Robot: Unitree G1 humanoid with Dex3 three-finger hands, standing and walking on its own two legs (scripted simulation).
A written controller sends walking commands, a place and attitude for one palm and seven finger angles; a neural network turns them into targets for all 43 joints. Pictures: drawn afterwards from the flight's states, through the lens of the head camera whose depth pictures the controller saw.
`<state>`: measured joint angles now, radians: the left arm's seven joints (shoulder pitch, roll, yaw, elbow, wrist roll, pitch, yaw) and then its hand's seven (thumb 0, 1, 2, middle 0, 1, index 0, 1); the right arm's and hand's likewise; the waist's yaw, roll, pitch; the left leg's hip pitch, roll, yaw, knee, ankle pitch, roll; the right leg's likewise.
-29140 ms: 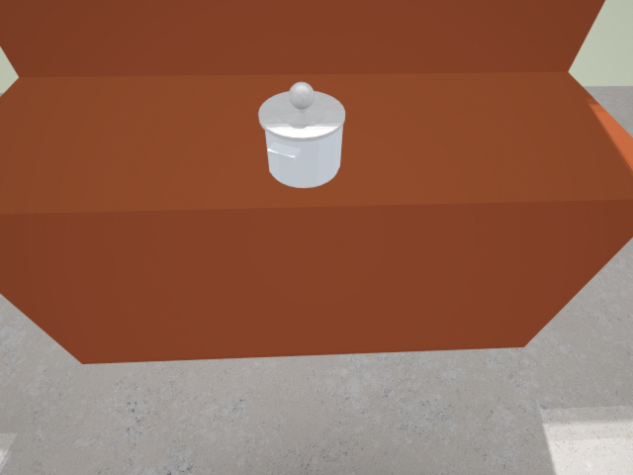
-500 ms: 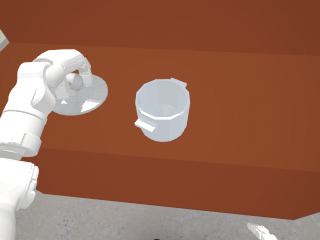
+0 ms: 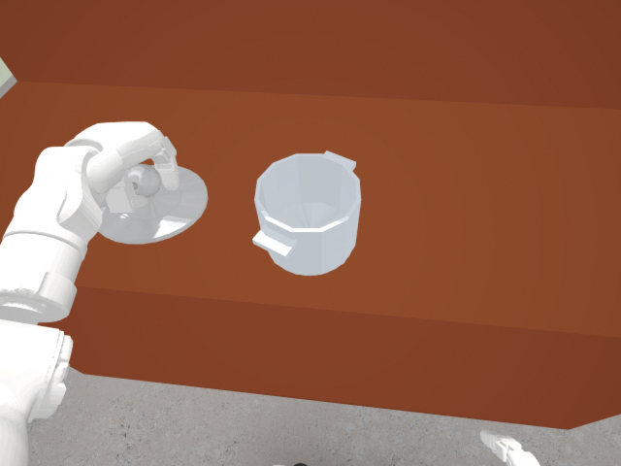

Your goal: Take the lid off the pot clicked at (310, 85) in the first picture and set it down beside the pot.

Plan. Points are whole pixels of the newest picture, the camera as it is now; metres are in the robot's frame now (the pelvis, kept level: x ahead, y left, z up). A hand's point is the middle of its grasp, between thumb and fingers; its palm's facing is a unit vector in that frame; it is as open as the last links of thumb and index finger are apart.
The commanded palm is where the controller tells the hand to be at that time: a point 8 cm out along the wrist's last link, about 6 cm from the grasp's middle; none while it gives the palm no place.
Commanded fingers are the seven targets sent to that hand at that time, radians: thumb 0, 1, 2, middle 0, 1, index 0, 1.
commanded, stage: lower the lid onto the table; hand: left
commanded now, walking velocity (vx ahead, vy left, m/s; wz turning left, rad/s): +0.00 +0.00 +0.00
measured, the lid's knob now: (143, 180) +0.46 +0.24 +0.10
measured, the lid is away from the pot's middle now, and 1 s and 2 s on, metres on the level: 0.23 0.24 0.24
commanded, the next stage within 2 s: open the fingers wide in 1.12 s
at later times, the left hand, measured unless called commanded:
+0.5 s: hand (143, 198) +0.44 +0.24 +0.09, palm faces -0.44 -0.02 -0.90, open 7.1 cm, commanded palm +0.45 +0.24 +0.16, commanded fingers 0.00 0.43 1.30 -1.01 -0.76 -1.04 -0.77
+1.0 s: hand (143, 213) +0.44 +0.25 +0.05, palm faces -0.48 -0.03 -0.88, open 7.1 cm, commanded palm +0.46 +0.25 +0.12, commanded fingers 0.00 0.43 1.30 -1.01 -0.76 -1.04 -0.77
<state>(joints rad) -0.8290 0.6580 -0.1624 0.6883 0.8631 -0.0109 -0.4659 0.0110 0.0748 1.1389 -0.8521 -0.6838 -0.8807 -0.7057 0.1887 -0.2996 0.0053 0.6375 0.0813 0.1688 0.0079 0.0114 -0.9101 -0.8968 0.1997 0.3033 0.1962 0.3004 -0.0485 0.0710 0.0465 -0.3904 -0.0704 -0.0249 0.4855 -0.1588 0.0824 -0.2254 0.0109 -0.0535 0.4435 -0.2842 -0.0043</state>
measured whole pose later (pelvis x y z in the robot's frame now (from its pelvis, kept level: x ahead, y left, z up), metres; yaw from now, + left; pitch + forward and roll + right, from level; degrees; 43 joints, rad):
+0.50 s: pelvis +0.01 +0.00 +0.00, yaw -1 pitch +5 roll -2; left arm -0.79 0.65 -0.12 0.78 0.88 -0.08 -0.40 0.01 0.08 1.14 -0.85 -0.68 -0.88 -0.71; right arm 0.22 -0.30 0.00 0.65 0.08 0.18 0.00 0.01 -0.91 -0.90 0.20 0.30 0.20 0.30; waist -0.07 0.07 0.04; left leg -0.42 -0.07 -0.01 0.50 -0.17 0.09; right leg -0.26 0.01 -0.03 0.45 -0.29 0.00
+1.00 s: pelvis +0.01 +0.01 -0.01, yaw -2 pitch +7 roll -2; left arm -0.79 0.65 -0.11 0.89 0.91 -0.13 -0.35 0.01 0.08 1.14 -0.85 -0.68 -0.88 -0.71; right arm 0.25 -0.29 0.00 0.65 0.08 0.18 -0.02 0.01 -0.91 -0.90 0.20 0.30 0.20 0.30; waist -0.08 0.05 0.02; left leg -0.48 -0.07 0.00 0.54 -0.20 0.10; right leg -0.31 0.01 -0.03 0.49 -0.31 0.01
